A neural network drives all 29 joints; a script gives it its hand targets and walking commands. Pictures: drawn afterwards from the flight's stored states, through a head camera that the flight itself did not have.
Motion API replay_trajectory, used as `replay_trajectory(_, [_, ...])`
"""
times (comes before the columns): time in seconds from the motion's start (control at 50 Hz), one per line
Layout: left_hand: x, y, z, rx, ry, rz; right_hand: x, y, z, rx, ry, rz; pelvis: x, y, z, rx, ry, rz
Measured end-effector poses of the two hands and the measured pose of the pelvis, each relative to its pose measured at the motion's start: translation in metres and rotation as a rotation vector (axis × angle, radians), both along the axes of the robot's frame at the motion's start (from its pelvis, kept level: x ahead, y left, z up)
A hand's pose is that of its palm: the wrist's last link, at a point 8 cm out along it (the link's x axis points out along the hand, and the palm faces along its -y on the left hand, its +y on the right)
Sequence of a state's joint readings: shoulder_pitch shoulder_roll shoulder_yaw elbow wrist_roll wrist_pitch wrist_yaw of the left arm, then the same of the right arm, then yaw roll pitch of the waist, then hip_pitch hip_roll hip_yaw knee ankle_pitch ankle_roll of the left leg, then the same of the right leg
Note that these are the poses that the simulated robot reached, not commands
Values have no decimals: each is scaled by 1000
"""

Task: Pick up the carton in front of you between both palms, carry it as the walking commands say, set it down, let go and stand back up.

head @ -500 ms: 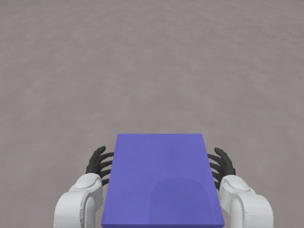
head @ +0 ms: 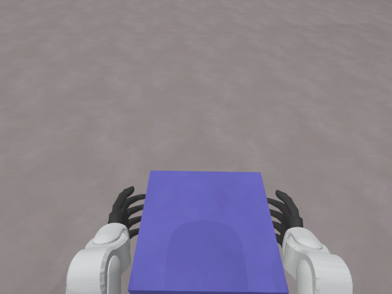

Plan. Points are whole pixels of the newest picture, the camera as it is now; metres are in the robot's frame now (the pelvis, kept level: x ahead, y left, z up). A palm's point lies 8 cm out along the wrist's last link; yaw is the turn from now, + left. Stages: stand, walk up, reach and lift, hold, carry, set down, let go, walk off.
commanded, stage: carry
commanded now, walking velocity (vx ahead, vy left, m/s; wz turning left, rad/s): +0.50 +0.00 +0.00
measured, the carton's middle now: (203, 250) +0.23 -0.01 +0.00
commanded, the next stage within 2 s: none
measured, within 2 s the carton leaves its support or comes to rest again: neither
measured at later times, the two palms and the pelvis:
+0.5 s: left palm (155, 116) +0.54 +0.12 +0.09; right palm (264, 115) +0.57 -0.18 +0.08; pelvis +0.32 -0.05 +0.01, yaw +4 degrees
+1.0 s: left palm (154, 66) +0.85 +0.15 +0.07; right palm (237, 67) +0.85 -0.15 +0.08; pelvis +0.61 +0.01 +0.00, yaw +0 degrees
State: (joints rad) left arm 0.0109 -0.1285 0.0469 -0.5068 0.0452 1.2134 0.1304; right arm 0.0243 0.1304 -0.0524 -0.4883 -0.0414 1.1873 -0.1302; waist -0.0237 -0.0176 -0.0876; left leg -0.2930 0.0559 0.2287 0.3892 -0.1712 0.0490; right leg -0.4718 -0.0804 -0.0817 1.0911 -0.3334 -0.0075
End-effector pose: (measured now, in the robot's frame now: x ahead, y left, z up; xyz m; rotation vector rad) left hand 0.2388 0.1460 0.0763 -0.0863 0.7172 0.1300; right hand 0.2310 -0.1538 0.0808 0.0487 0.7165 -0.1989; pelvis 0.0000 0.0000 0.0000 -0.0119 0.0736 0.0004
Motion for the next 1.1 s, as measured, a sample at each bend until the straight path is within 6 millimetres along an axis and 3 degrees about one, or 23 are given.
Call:
replay_trajectory(0.08, [48, -2, 10, 2, -31, -6, 47, -2, 11, 2, -31, -8, 48, -1, 7, -9, 8, 6])
replay_trajectory(0.18, [111, -7, 21, 13, -94, 26, 120, -8, 20, 15, -94, 23, 118, -13, 3, 0, 4, 13])
replay_trajectory(0.32, [213, -30, 7, 61, -104, 64, 235, -29, -6, 57, -104, 65, 225, -42, -24, -4, -18, 49])
replay_trajectory(0.38, [242, -32, 1, 60, -26, 88, 272, -32, -12, 55, -26, 89, 256, -49, -13, 13, -10, 68])
replay_trajectory(0.46, [280, -32, 7, 60, 2, 117, 318, -30, -6, 59, 2, 114, 299, -54, 1, 34, 0, 70])
replay_trajectory(0.64, [399, -22, 27, 49, -96, 91, 427, -22, 16, 51, -97, 85, 416, -38, 3, 32, 0, 57])
replay_trajectory(0.76, [496, 1, 5, 21, -119, 57, 515, 1, 3, 18, -119, 55, 510, -10, -24, 15, -29, 27])
replay_trajectory(0.8, [526, 8, -6, 1, -81, 51, 541, 8, -5, -6, -81, 51, 531, -3, -25, 30, -27, 17])
replay_trajectory(0.86, [558, 11, -13, -6, -9, 30, 567, 11, -11, -13, -9, 31, 554, 4, -14, 13, -18, 2])
replay_trajectory(0.96, [600, 10, -9, -5, 15, 5, 602, 10, -5, -17, 16, 7, 594, 8, 1, -6, -5, 3])
replay_trajectory(1.1, [650, 3, 11, 17, -90, 39, 661, 2, 8, 5, -90, 40, 654, -5, -5, 27, -24, 18])
